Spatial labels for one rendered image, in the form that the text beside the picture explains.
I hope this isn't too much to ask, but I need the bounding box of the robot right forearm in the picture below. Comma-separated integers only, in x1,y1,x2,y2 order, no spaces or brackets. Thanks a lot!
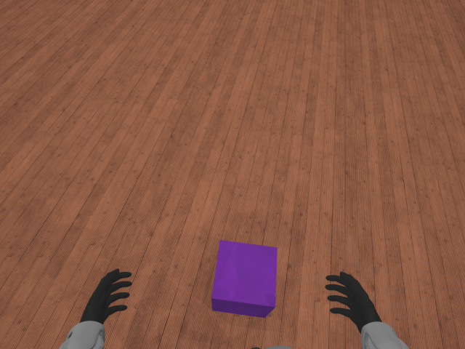
361,321,409,349

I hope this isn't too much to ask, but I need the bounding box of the robot right hand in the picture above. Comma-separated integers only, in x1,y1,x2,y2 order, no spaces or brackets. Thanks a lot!
325,272,382,334

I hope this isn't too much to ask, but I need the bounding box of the carton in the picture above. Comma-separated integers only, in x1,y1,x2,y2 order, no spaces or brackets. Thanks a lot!
211,240,278,318

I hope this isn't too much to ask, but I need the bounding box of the robot left forearm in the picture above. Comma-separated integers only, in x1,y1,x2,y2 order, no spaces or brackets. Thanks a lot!
59,321,105,349

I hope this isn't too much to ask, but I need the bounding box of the robot left hand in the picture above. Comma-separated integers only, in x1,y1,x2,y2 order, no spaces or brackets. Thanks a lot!
79,269,132,325

